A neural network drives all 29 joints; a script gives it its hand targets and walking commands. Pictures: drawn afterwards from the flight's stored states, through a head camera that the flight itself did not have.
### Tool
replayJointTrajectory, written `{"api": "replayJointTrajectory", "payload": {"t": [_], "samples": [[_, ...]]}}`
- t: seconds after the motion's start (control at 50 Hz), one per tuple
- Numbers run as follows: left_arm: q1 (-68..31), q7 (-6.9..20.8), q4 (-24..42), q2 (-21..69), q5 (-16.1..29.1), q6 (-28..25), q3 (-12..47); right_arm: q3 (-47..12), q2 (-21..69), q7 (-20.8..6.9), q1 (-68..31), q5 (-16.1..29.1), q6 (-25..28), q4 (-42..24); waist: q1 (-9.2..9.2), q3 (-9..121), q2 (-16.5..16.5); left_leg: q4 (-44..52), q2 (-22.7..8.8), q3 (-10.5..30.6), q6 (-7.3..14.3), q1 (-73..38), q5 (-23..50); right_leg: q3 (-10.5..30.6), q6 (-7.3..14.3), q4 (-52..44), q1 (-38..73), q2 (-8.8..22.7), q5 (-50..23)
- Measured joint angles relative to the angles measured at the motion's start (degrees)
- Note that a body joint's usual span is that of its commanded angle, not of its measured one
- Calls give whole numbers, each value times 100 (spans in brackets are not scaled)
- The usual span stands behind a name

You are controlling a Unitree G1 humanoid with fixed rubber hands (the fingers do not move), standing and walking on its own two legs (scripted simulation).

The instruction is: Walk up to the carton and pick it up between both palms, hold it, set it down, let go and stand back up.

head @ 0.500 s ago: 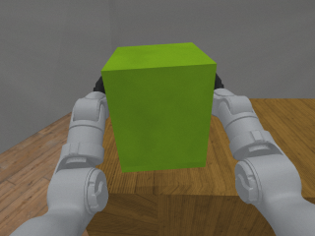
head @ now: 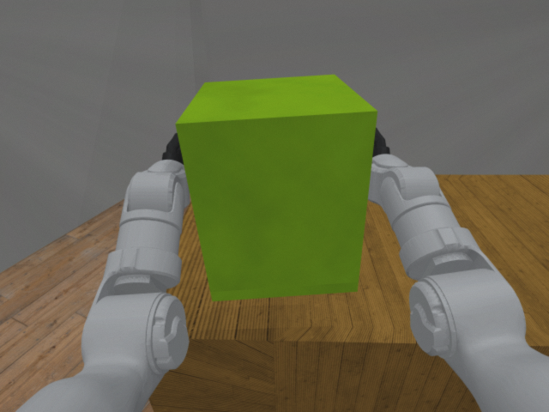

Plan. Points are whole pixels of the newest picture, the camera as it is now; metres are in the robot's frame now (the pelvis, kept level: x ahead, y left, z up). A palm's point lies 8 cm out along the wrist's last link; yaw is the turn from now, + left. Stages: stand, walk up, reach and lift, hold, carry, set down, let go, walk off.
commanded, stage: hold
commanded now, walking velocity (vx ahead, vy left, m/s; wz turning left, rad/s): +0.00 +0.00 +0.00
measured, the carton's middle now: (276, 181) +0.38 +0.00 +0.25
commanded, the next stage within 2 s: none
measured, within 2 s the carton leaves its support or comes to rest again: neither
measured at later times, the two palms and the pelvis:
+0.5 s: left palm (174, 175) +0.37 +0.15 +0.26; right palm (376, 170) +0.37 -0.15 +0.26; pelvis +0.00 +0.00 +0.00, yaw +0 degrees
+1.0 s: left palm (173, 176) +0.37 +0.15 +0.26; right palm (375, 170) +0.37 -0.15 +0.26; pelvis +0.00 +0.00 +0.00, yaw +0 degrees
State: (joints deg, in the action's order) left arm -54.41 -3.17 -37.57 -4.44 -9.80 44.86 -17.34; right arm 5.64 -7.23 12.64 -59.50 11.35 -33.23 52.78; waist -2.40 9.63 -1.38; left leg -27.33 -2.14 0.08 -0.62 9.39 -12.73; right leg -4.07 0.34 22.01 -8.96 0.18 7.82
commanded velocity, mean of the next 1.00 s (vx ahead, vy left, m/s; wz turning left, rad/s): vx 0.00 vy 0.00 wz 0.00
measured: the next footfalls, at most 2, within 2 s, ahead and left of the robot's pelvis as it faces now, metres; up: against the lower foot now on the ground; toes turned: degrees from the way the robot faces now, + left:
none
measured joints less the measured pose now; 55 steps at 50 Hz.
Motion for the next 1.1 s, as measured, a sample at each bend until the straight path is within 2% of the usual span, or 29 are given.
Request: {"api": "replayJointTrajectory", "payload": {"t": [0.42, 0.76, 1.1], "samples": [[0, -1, 0, 0, 0, -15, 0, 0, 0, 0, 0, 0, 1, 0, 0, -11, -30, 0, 0, 0, 0, 1, 1, 0, 0, 0, 0, 0, -1], [0, 4, 0, -6, 0, -21, 0, -12, 0, 1, -1, 1, -16, -15, 0, -37, 72, 0, 0, 1, 0, 2, 1, 0, 0, -1, 0, -1, -1], [0, 0, 0, -7, 0, -29, 0, -13, 0, 10, 2, 23, -15, -19, 0, -3, -8, 0, 0, 1, 0, 4, 1, 0, 0, -5, 0, -1, -2]]}}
